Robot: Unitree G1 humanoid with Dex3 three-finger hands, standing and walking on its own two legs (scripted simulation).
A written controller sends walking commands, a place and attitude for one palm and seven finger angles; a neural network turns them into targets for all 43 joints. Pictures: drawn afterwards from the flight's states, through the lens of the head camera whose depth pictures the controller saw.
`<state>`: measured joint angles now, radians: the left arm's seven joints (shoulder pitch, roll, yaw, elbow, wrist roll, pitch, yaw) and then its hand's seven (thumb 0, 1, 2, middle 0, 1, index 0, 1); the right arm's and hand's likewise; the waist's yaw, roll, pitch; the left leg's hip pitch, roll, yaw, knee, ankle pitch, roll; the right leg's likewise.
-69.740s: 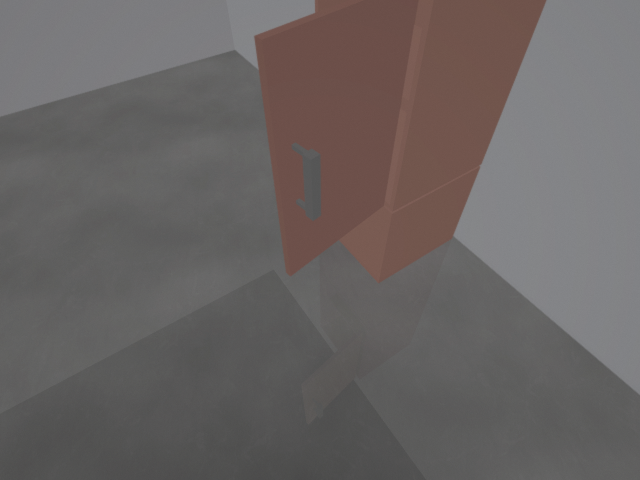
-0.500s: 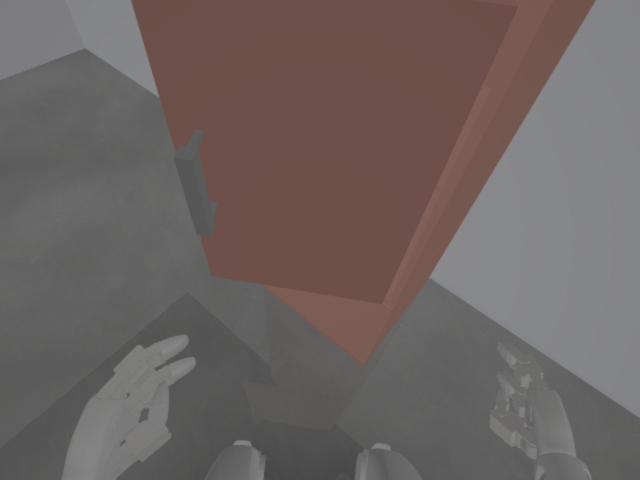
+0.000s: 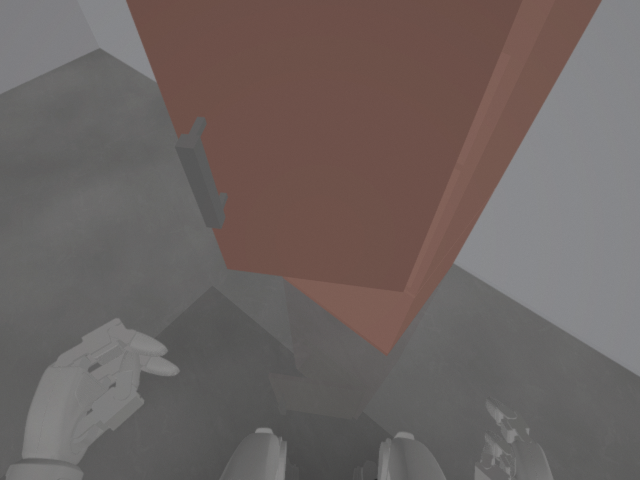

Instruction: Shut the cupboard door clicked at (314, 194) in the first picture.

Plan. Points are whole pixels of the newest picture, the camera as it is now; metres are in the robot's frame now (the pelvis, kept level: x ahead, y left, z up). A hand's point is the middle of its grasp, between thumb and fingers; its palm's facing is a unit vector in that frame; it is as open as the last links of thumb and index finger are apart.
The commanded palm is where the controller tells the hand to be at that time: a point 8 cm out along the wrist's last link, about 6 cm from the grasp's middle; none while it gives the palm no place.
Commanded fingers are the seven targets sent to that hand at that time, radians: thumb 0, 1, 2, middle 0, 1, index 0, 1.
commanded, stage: raise the hand and make a fist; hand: left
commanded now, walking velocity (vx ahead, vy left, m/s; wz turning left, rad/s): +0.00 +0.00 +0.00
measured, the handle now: (208, 176) +0.49 +0.20 +0.07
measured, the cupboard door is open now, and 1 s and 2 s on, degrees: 31 31 31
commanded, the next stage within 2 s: bring the fist close to the handle in 1.02 s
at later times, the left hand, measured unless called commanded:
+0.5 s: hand (148, 378) +0.22 +0.20 +0.05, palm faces -0.09 -1.00 -0.03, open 3.1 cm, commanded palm +0.20 +0.26 +0.07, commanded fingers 0.00 0.90 0.90 -1.30 -1.50 -1.30 -1.50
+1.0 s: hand (156, 348) +0.24 +0.19 +0.08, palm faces -0.04 -1.00 -0.06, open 3.1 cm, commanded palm +0.22 +0.24 +0.07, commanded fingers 0.00 0.90 0.90 -1.30 -1.50 -1.30 -1.50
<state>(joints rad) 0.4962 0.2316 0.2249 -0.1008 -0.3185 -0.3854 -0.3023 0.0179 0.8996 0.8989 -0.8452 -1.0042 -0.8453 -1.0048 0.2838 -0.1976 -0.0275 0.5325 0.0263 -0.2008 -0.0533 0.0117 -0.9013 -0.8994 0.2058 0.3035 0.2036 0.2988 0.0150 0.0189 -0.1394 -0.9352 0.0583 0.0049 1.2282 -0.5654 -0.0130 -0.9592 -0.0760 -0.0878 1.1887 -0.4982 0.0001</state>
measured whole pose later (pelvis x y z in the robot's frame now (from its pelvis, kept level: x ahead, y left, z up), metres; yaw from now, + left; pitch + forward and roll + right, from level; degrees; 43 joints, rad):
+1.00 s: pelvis +0.02 +0.00 +0.01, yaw +1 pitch +15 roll -2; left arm 0.38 0.25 0.19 -0.06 -0.30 -0.40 -0.31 0.02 0.90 0.90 -1.30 -1.50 -1.30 -1.50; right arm 0.26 -0.24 -0.01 0.48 0.02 -0.17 -0.04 0.01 -0.90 -0.90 0.20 0.30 0.20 0.30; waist 0.00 0.02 -0.14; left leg -0.86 0.06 -0.01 1.17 -0.57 -0.02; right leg -0.88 -0.07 -0.10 1.13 -0.51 0.00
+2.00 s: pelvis +0.01 +0.00 +0.02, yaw +0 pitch +16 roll +0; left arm -0.18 0.26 0.18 0.41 -0.22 -0.35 -0.25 0.02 0.90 0.90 -1.30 -1.50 -1.30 -1.50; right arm 0.26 -0.25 0.01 0.55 0.02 -0.11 -0.03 0.01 -0.90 -0.90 0.20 0.30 0.20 0.30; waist -0.04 0.02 -0.13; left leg -0.87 0.05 0.02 1.11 -0.53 -0.01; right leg -0.90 -0.07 -0.07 1.09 -0.47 0.01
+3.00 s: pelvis +0.00 +0.00 +0.02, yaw +0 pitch +17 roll +0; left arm -0.54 0.35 0.24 0.82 -0.20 -0.40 -0.37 0.02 0.90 0.90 -1.31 -1.50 -1.30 -1.50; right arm 0.28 -0.26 0.02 0.59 0.03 -0.03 -0.03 0.00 -0.90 -0.90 0.20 0.30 0.20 0.30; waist -0.08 0.02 -0.12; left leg -0.92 0.05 0.02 1.12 -0.51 -0.01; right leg -0.95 -0.07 -0.07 1.09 -0.44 0.00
